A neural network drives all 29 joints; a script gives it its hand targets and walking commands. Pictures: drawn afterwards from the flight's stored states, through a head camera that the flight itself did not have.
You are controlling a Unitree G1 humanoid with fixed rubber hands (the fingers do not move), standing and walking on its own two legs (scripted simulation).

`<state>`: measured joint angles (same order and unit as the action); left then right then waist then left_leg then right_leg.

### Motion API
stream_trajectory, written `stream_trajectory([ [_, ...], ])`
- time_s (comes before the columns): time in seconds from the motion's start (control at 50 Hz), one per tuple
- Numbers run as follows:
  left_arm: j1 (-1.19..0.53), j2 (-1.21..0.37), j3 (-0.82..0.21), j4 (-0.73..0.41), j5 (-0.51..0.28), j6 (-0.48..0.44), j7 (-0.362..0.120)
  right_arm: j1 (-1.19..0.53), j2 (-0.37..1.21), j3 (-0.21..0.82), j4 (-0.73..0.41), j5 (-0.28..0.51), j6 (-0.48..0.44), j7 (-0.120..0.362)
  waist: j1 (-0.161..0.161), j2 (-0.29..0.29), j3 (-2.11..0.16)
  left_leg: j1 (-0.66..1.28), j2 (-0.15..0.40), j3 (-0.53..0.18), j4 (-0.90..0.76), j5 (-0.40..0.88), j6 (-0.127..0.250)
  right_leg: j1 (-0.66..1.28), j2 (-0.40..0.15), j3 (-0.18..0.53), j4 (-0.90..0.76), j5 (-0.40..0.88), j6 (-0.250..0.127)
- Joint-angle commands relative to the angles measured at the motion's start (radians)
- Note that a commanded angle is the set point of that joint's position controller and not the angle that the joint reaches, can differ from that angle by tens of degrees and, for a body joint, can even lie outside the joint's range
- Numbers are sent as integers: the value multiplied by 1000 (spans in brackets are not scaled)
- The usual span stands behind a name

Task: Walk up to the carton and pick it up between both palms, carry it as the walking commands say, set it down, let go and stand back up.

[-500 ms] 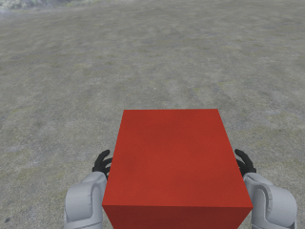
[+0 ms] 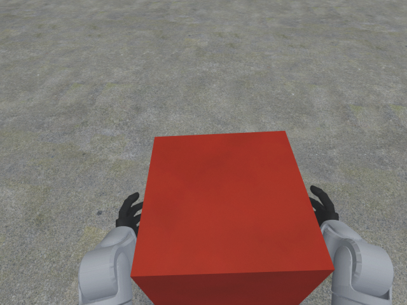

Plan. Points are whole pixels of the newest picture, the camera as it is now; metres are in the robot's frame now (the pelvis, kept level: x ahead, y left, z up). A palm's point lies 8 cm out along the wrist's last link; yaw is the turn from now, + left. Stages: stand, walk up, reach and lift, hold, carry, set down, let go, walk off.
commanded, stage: carry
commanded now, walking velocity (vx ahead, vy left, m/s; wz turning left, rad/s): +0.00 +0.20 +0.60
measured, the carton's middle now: (223, 225) +0.27 -0.01 +0.02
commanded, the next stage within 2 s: none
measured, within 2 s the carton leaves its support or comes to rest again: neither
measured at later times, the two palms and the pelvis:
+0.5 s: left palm out of the picture +0.15 +0.52 +0.03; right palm (112, 223) +0.27 +0.20 +0.05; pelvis -0.02 +0.28 -0.02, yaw +19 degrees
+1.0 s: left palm out of the picture +0.11 +0.83 +0.07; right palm out of the picture +0.26 +0.52 +0.07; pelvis -0.02 +0.57 +0.01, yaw +25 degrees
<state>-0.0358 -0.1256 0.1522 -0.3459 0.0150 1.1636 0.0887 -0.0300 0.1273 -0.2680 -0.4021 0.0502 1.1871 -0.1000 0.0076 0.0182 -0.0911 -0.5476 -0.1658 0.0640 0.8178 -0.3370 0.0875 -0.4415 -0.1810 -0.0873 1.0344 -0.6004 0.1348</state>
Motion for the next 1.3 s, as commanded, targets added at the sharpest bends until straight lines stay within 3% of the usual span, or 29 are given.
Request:
stream_trajectory([
  [0.0,-563,-820,-781,-403,-337,-63,-107,-570,753,872,-283,266,-55,169,109,-276,-361,12,15,-30,541,513,-635,483,-150,-5,-798,264,-232],
  [0.02,-436,-765,-689,-284,-278,-55,-115,-568,735,906,-282,256,-44,163,13,-585,-352,-72,187,-178,636,-144,-349,357,-363,219,-647,690,-220],
  [0.08,-567,-725,-730,-346,-289,-59,-109,-586,654,869,-293,251,-50,141,-32,-383,-186,-65,381,-289,114,-251,-121,217,-425,134,-455,940,-133],
  [0.1,-566,-774,-750,-346,-308,-49,-114,-581,684,858,-274,248,-50,143,-25,-236,-284,124,208,-84,-100,-290,-78,226,-272,-20,-341,959,-94],
  [0.16,-560,-759,-730,-384,-305,-45,-108,-580,685,849,-272,246,-50,156,7,345,-255,466,425,-626,-305,922,1,-315,73,-28,265,-126,55],
  [0.22,-586,-808,-811,-426,-331,-68,-94,-526,725,816,-259,252,-54,178,17,270,-355,439,248,-321,-397,838,-325,-128,81,-50,224,33,-17],
  [0.28,-444,-832,-810,-426,-345,-85,-95,-569,765,852,-319,273,-90,175,132,189,-398,36,7,101,51,1207,-906,548,-3,-189,-680,-135,-164],
  [0.3,-529,-820,-803,-445,-334,-93,-99,-530,782,880,-304,279,-84,169,91,-716,-398,8,128,-138,991,-159,-549,378,-334,136,-708,487,-239],
  [0.34,-478,-716,-750,-384,-305,-87,-96,-523,683,857,-294,265,-80,152,38,-492,-292,-310,217,-287,871,-440,-303,433,-471,395,-580,846,-286],
  [0.36,-573,-762,-780,-425,-315,-94,-103,-593,686,863,-374,276,-104,145,-8,-323,-199,-250,409,-476,231,-488,-145,361,-472,295,-356,1159,-191],
  [0.38,-509,-728,-767,-423,-292,-79,-97,-542,674,858,-324,280,-99,139,-2,-212,-236,-26,287,-226,-270,-413,-83,345,-283,76,-267,1216,-84],
  [0.4,-555,-783,-796,-448,-338,-83,-95,-526,717,826,-344,252,-106,138,-50,-98,-368,306,138,-66,-379,-43,-103,235,-113,-68,-70,958,-15],
  [0.44,-424,-774,-778,-426,-318,-94,-103,-445,691,827,-316,232,-107,141,-1,325,-451,810,458,-423,-129,1591,-94,-342,59,-3,293,-62,36],
  [0.5,-521,-803,-848,-474,-361,-113,-109,-486,720,817,-368,245,-114,156,-10,103,-371,670,376,-342,-287,1381,-269,-252,88,-25,303,2,6],
  [0.58,-409,-772,-817,-442,-338,-96,-96,-516,706,839,-350,238,-112,155,109,333,-346,255,176,122,-191,1683,-923,440,110,-300,-501,-278,-60],
  [0.6,-447,-722,-816,-469,-342,-94,-104,-486,735,867,-326,238,-102,149,157,-126,-340,178,71,95,743,1430,-901,455,-94,-101,-874,-40,-224],
  [0.62,-413,-743,-759,-399,-301,-100,-100,-497,730,897,-319,257,-93,151,80,-958,-297,-19,176,-220,1306,-343,-547,353,-351,304,-785,643,-276],
  [0.66,-425,-616,-715,-359,-276,-89,-96,-505,592,841,-273,255,-97,134,37,-396,-103,-99,251,-427,949,-649,-225,50,-374,423,-564,853,-252],
  [0.7,-545,-701,-804,-422,-285,-58,-84,-507,589,772,-332,237,-103,123,-33,-116,-136,133,335,-243,-301,-268,-69,164,-193,17,-305,832,-53],
  [0.74,-588,-729,-819,-483,-317,-69,-89,-483,648,768,-299,223,-112,133,-19,413,-264,539,388,-385,-329,875,-176,-179,99,-18,103,3,24],
  [0.86,-517,-797,-841,-392,-322,-91,-100,-503,711,796,-357,242,-127,145,-9,213,-347,717,365,-250,-374,1363,-424,-136,110,-1,154,42,-8],
  [0.92,-397,-746,-854,-423,-322,-84,-89,-418,670,798,-289,215,-118,156,94,475,-232,321,182,163,-284,1796,-987,381,145,-292,-508,-243,-49],
  [0.94,-438,-699,-822,-421,-317,-84,-85,-489,696,834,-315,222,-108,147,178,-34,-319,187,55,190,655,1547,-1033,550,-52,-128,-948,-69,-256],
  [0.96,-416,-714,-754,-369,-289,-85,-93,-491,702,878,-326,237,-97,140,90,-971,-240,41,174,-232,1279,-342,-586,341,-294,282,-790,705,-290],
  [1.02,-513,-630,-790,-393,-283,-73,-98,-443,556,791,-310,232,-105,126,-13,-165,-146,18,403,-494,229,-525,-94,90,-291,280,-401,885,-155],
  [1.06,-569,-705,-830,-432,-311,-56,-85,-435,624,749,-289,219,-105,123,-69,44,-187,350,273,-231,-544,199,-163,86,5,-79,-75,537,-12],
  [1.08,-545,-700,-831,-461,-308,-56,-85,-421,597,732,-287,203,-104,124,-23,475,-257,564,396,-376,-380,910,-219,-163,143,31,86,5,8],
  [1.12,-441,-726,-816,-399,-303,-56,-87,-390,652,775,-288,222,-91,135,8,324,-405,611,514,-440,-333,1398,-212,-25,161,84,105,-35,-9],
  [1.28,-390,-762,-792,-311,-290,-78,-110,-438,679,821,-338,220,-125,133,-11,115,-331,717,427,-292,-370,1231,-244,-111,98,57,-25,101,-53],
])
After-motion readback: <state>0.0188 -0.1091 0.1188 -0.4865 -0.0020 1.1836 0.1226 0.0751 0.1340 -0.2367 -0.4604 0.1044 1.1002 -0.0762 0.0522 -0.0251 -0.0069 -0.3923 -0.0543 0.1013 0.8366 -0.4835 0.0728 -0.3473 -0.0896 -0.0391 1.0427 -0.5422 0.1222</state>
